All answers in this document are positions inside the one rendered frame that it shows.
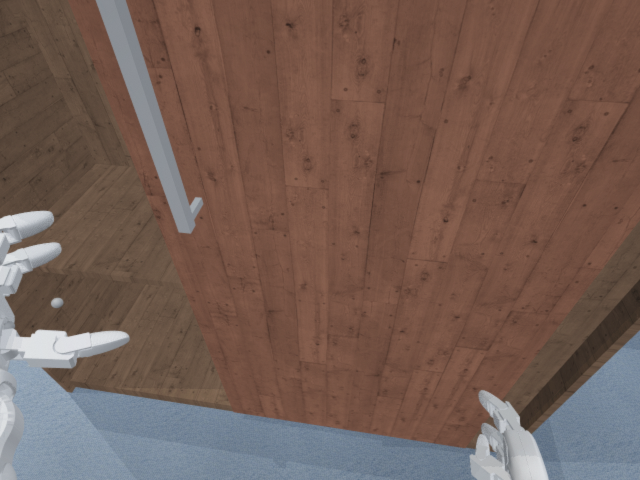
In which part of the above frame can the left robot forearm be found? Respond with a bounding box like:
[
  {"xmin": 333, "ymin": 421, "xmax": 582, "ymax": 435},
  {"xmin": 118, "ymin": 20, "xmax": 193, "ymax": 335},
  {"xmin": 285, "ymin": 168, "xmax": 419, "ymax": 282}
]
[{"xmin": 0, "ymin": 368, "xmax": 24, "ymax": 480}]

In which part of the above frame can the left robot hand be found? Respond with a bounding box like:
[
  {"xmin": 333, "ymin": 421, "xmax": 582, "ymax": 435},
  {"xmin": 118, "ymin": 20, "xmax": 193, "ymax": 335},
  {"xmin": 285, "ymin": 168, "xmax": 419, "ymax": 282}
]
[{"xmin": 0, "ymin": 211, "xmax": 130, "ymax": 372}]

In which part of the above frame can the right robot hand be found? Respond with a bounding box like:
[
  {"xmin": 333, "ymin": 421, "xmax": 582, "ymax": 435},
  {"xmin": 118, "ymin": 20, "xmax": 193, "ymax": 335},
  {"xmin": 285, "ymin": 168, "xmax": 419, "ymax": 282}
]
[{"xmin": 470, "ymin": 390, "xmax": 549, "ymax": 480}]

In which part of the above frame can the wardrobe door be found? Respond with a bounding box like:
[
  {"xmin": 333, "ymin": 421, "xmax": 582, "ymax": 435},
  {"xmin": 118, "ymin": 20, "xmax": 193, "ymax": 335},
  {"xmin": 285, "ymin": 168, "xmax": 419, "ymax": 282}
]
[
  {"xmin": 477, "ymin": 221, "xmax": 640, "ymax": 435},
  {"xmin": 68, "ymin": 0, "xmax": 640, "ymax": 448}
]

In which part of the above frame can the handle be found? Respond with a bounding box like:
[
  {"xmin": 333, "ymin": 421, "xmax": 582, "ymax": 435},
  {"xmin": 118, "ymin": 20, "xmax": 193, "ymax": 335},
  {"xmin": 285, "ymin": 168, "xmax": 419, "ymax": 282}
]
[{"xmin": 96, "ymin": 0, "xmax": 203, "ymax": 234}]

